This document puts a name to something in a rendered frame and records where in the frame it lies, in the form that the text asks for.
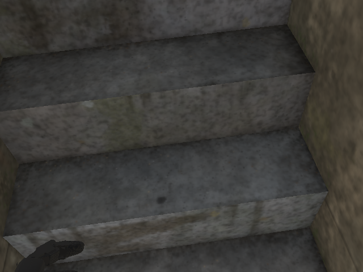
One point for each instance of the left robot hand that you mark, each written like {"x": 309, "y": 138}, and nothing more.
{"x": 47, "y": 254}

